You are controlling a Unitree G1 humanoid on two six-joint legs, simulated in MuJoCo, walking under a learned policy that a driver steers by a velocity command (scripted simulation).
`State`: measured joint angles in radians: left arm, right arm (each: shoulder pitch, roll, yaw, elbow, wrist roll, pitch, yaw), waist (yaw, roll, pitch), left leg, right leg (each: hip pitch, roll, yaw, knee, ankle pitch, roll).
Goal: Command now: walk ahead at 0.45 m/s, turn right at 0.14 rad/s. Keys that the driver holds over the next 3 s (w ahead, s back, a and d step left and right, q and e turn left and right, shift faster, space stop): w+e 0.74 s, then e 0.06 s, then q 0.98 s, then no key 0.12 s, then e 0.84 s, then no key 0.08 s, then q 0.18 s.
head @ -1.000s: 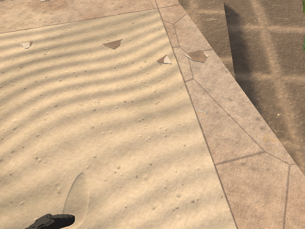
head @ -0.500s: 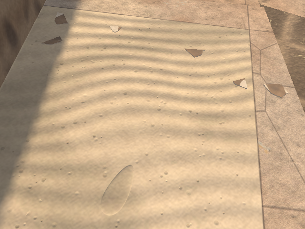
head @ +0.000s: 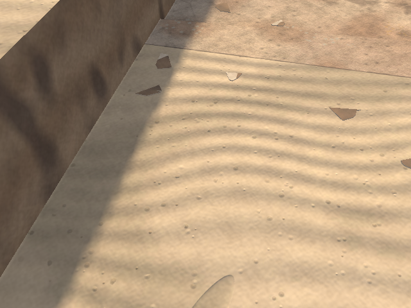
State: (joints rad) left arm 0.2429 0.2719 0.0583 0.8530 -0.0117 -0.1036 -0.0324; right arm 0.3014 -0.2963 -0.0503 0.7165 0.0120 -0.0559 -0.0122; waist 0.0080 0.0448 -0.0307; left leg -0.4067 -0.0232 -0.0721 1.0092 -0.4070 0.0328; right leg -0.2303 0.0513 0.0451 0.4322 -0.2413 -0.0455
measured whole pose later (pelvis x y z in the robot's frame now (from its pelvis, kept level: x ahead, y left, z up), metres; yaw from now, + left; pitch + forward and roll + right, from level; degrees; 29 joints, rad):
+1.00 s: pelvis +0.47 -0.12 +0.00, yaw -28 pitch +1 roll +0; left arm 0.16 0.26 0.04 0.70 0.02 -0.05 -0.03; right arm 0.19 -0.32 -0.05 0.78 0.02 -0.04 -0.01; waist 0.00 0.04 0.09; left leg -0.56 0.10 -0.04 1.11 -0.37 -0.06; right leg -0.29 0.07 -0.05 0.42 -0.14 -0.10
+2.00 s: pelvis +0.60 -0.18 +0.00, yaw +2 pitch +1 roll +1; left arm 0.19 0.25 0.05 0.78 0.01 -0.01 0.02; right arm 0.16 -0.32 -0.08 0.67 0.00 0.06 -0.04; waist 0.02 0.04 0.05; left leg -0.39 -0.03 -0.11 0.90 -0.46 -0.09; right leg -0.24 -0.01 0.02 0.45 -0.23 -0.02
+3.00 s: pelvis +0.61 -0.19 +0.00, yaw -23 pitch +0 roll +0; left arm 0.14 0.27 0.02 0.69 0.03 0.02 0.01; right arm 0.19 -0.27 -0.05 0.76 -0.02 -0.02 0.00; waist 0.00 -0.02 0.04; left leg -0.23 -0.02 -0.07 0.48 -0.25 -0.01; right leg -0.24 0.10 0.16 0.51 -0.25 -0.02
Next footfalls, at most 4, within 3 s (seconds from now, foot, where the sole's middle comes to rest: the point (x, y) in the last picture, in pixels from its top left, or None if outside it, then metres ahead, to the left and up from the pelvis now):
0.30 left None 0.32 0.13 -0.78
0.80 right None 0.51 -0.22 -0.78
1.32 left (242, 264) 0.67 -0.06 -0.78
1.76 right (312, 270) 0.65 -0.29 -0.78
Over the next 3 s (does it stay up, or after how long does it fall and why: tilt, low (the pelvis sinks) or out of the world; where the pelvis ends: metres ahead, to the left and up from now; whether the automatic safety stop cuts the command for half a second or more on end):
stays up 0.61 -0.19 0.00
